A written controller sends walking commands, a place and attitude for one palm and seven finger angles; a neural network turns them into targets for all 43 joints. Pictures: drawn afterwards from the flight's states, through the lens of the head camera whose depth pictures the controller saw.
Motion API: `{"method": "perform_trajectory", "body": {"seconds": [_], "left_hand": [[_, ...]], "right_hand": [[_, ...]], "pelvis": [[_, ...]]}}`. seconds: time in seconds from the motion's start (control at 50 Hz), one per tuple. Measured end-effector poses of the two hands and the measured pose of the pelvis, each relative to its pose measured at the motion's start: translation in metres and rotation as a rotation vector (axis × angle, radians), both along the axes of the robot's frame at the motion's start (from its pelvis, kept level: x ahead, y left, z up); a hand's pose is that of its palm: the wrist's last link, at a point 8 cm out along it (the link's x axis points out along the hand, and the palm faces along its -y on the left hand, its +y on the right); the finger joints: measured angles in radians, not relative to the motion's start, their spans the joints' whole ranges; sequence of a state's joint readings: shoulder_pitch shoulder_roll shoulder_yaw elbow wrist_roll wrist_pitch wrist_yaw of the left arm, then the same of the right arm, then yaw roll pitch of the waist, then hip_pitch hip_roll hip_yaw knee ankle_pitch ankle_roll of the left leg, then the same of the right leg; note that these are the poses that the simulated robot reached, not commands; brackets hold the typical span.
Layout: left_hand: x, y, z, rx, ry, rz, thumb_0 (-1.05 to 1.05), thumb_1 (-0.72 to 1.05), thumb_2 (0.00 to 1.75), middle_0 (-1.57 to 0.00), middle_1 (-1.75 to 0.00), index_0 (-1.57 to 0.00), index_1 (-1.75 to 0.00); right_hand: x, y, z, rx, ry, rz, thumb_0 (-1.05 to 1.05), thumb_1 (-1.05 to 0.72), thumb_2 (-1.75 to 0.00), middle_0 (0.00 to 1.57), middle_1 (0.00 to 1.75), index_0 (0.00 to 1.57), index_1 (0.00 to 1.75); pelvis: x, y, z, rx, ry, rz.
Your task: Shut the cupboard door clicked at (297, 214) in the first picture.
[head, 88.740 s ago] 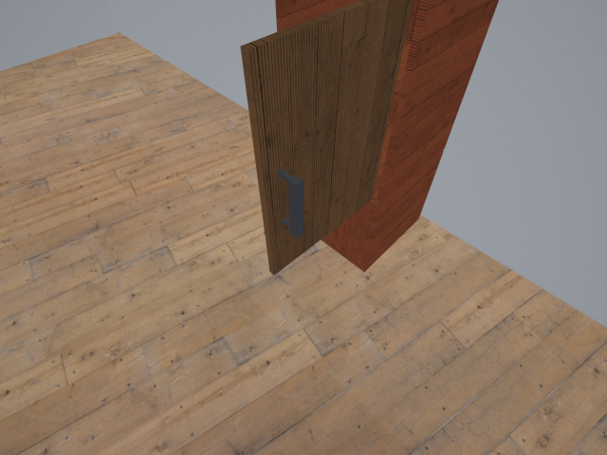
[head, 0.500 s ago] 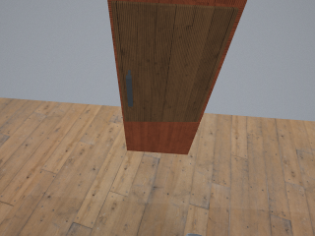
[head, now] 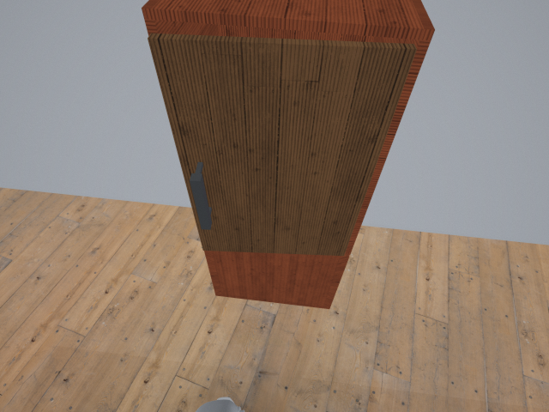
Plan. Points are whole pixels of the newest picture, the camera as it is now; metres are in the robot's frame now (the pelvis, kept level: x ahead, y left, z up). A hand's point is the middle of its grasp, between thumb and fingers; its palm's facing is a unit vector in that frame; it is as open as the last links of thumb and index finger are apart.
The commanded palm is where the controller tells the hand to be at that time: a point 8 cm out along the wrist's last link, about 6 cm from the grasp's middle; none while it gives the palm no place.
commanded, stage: come to a stop and stand still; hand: left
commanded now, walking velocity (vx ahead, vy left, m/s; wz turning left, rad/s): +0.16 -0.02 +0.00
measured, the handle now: (203, 197) +0.54 +0.19 -0.08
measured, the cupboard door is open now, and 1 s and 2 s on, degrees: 5 5 5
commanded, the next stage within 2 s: look again from close up in 1.46 s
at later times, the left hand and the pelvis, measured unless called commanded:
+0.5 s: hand out of the picture +0.13 +0.16 -0.17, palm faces +0.01 -0.97 -0.24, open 7.3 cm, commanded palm none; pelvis +0.08 -0.03 +0.00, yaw +0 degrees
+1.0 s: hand out of the picture +0.10 +0.17 -0.17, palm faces +0.00 -0.97 -0.24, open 7.3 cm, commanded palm none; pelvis +0.06 -0.02 +0.00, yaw -1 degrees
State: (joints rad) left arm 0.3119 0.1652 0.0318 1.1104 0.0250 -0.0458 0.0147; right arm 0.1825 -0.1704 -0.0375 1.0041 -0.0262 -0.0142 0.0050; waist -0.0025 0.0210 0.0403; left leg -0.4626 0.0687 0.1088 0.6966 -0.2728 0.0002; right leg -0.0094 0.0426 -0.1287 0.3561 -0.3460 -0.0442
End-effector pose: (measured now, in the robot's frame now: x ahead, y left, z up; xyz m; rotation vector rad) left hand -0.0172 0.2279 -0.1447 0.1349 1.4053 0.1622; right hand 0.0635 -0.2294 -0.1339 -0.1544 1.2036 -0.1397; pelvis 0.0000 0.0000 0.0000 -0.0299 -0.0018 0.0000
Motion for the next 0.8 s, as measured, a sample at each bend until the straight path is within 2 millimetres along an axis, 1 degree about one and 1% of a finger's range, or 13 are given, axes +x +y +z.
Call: {"method": "perform_trajectory", "body": {"seconds": [0.06, 0.08, 0.12, 0.18, 0.24, 0.28, 0.34, 0.42, 0.52, 0.6, 0.66, 0.72, 0.8], "left_hand": [[0.001, -0.002, -0.016, -0.030, 0.064, 0.024, 0.00, 0.92, 0.90, -0.20, -0.30, -0.20, -0.30], [0.004, -0.004, -0.020, -0.037, 0.081, 0.026, 0.00, 0.92, 0.90, -0.20, -0.30, -0.20, -0.30], [0.016, -0.006, -0.021, -0.044, 0.091, 0.016, 0.00, 0.92, 0.90, -0.20, -0.30, -0.20, -0.30], [0.045, -0.010, -0.014, -0.043, 0.060, 0.013, 0.00, 0.91, 0.90, -0.20, -0.30, -0.20, -0.30], [0.076, -0.015, -0.007, -0.036, 0.003, 0.012, 0.00, 0.91, 0.90, -0.20, -0.30, -0.20, -0.30], [0.090, -0.015, -0.005, -0.014, -0.017, 0.003, 0.01, 0.92, 0.90, -0.20, -0.30, -0.20, -0.30], [0.105, -0.016, -0.007, 0.020, -0.036, -0.007, 0.01, 0.93, 0.90, -0.20, -0.30, -0.20, -0.30], [0.121, -0.021, 0.000, 0.045, -0.040, -0.024, 0.01, 0.92, 0.90, -0.20, -0.30, -0.20, -0.30], [0.142, -0.022, 0.007, 0.058, -0.074, -0.036, 0.00, 0.91, 0.90, -0.21, -0.30, -0.20, -0.30], [0.155, -0.014, 0.008, 0.055, -0.113, -0.029, 0.00, 0.91, 0.90, -0.21, -0.30, -0.20, -0.30], [0.160, -0.002, 0.000, 0.046, -0.141, -0.015, 0.00, 0.91, 0.90, -0.21, -0.30, -0.20, -0.30], [0.159, 0.008, -0.003, 0.045, -0.143, -0.004, 0.00, 0.91, 0.90, -0.21, -0.30, -0.20, -0.30], [0.151, 0.013, 0.001, 0.047, -0.119, -0.008, 0.00, 0.91, 0.90, -0.20, -0.30, -0.20, -0.30]], "right_hand": [[0.044, 0.009, -0.004, -0.012, -0.067, 0.029, 0.00, -0.91, -0.90, 0.20, 0.30, 0.20, 0.30], [0.052, 0.011, -0.004, -0.016, -0.081, 0.032, 0.00, -0.91, -0.90, 0.20, 0.30, 0.20, 0.30], [0.061, 0.013, -0.003, -0.018, -0.083, 0.031, 0.00, -0.91, -0.90, 0.20, 0.30, 0.20, 0.30], [0.062, 0.012, -0.001, -0.025, -0.033, 0.024, 0.00, -0.91, -0.90, 0.20, 0.30, 0.20, 0.30], [0.063, 0.002, -0.001, -0.042, 0.027, 0.022, -0.01, -0.94, -0.90, 0.20, 0.30, 0.21, 0.30], [0.063, -0.005, -0.004, -0.038, 0.061, 0.013, -0.01, -0.94, -0.90, 0.20, 0.30, 0.21, 0.30], [0.065, -0.018, -0.010, -0.024, 0.090, -0.009, 0.00, -0.93, -0.90, 0.20, 0.30, 0.21, 0.30], [0.069, -0.035, -0.013, -0.010, 0.105, -0.034, 0.00, -0.92, -0.90, 0.20, 0.30, 0.21, 0.30], [0.070, -0.049, -0.011, -0.031, 0.121, -0.047, 0.00, -0.91, -0.90, 0.20, 0.30, 0.20, 0.30], [0.068, -0.048, -0.003, -0.061, 0.135, -0.036, 0.00, -0.91, -0.90, 0.20, 0.30, 0.20, 0.30], [0.067, -0.043, 0.000, -0.087, 0.120, -0.020, 0.00, -0.91, -0.90, 0.20, 0.30, 0.20, 0.30], [0.064, -0.033, 0.005, -0.098, 0.110, -0.009, 0.00, -0.91, -0.90, 0.20, 0.30, 0.20, 0.30], [0.060, -0.019, 0.009, -0.085, 0.090, 0.000, 0.00, -0.91, -0.90, 0.20, 0.30, 0.20, 0.30]], "pelvis": [[0.026, 0.005, -0.012, 0.001, -0.013, -0.007], [0.032, 0.005, -0.014, 0.010, -0.017, -0.011], [0.041, 0.005, -0.013, 0.024, -0.024, -0.022], [0.052, 0.004, -0.006, 0.030, -0.021, -0.016], [0.059, 0.001, -0.001, 0.028, -0.015, -0.006], [0.064, -0.006, -0.001, 0.031, -0.013, -0.006], [0.073, -0.019, -0.006, 0.053, -0.011, -0.006], [0.081, -0.031, -0.005, 0.040, 0.001, 0.001], [0.085, -0.031, -0.002, 0.043, 0.011, 0.007], [0.083, -0.023, 0.001, 0.050, 0.017, 0.015], [0.080, -0.014, -0.003, 0.039, 0.014, 0.024], [0.077, -0.009, -0.003, 0.045, -0.001, 0.015], [0.072, -0.008, 0.002, 0.032, 0.000, 0.008]]}}
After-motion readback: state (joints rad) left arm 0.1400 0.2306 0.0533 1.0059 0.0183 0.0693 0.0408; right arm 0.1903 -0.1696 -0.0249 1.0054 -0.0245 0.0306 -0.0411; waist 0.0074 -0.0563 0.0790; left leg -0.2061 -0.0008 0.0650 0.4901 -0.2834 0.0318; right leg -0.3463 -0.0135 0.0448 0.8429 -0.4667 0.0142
